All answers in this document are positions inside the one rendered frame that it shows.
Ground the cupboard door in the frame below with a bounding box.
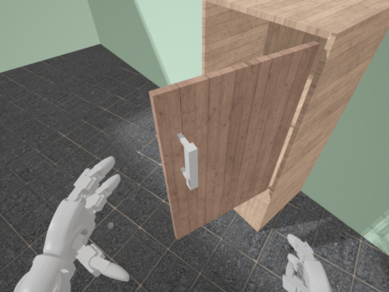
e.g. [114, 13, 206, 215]
[149, 41, 320, 240]

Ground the right robot hand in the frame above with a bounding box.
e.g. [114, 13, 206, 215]
[283, 234, 332, 292]

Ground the left robot hand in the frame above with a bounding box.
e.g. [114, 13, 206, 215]
[43, 156, 129, 282]

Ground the left robot forearm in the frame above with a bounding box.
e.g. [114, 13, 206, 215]
[14, 253, 76, 292]

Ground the handle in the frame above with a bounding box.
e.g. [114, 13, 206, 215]
[177, 133, 198, 190]

